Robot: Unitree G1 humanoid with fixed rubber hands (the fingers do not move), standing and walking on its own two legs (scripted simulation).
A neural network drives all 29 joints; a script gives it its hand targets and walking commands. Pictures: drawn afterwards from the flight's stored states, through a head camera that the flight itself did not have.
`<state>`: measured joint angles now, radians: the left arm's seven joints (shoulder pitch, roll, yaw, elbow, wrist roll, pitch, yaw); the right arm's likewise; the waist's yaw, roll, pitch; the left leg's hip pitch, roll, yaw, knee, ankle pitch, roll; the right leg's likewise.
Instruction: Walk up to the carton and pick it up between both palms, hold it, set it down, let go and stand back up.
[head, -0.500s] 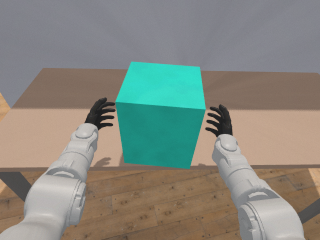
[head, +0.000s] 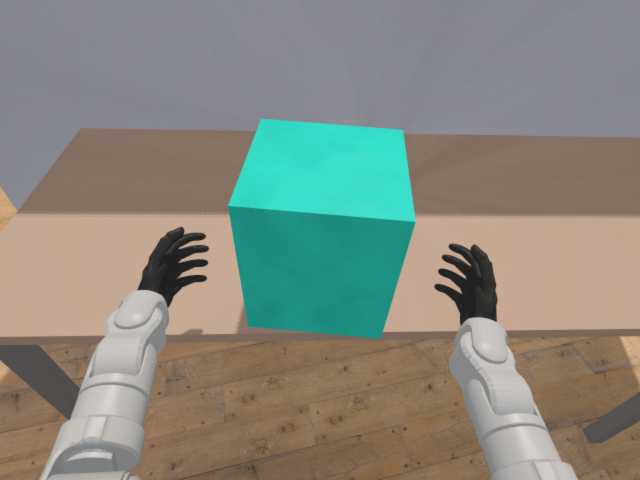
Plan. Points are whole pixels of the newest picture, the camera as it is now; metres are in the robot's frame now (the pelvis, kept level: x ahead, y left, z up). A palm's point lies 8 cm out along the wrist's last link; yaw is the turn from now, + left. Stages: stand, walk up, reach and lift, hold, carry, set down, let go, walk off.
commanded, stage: set down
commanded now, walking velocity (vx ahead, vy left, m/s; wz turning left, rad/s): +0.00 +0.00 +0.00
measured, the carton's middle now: (322, 231) +0.47 -0.01 +0.06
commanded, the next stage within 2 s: none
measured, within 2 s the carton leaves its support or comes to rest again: neither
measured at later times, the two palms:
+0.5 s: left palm (124, 349) +0.28 +0.23 +0.06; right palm (512, 381) +0.22 -0.20 +0.08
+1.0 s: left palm (117, 391) +0.24 +0.23 +0.04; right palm (509, 403) +0.21 -0.20 +0.05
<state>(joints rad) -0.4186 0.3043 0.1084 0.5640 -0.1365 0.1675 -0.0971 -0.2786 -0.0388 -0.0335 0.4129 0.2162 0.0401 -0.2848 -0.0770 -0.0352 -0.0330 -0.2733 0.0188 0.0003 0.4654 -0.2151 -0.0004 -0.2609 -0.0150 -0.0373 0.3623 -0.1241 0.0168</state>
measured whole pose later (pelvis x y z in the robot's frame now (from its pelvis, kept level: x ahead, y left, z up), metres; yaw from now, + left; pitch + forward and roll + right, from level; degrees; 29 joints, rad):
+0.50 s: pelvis +0.00 -0.01 +0.00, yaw +0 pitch -1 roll -1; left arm 0.01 0.36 0.12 0.06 -0.14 0.28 -0.13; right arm 0.22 -0.04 0.02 -0.20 0.22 0.24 -0.27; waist -0.06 -0.03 -0.01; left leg -0.21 0.02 0.00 0.42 -0.20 0.00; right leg -0.21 -0.01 -0.04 0.34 -0.12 0.01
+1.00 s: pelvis +0.02 -0.01 +0.00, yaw +0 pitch +1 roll -1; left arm 0.27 0.37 0.08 -0.10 -0.14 0.19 -0.12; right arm 0.42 -0.04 0.03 -0.28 0.18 0.15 -0.20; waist -0.03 0.00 0.02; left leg -0.20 0.02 0.00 0.40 -0.22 -0.01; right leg -0.21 -0.01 -0.04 0.33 -0.15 0.01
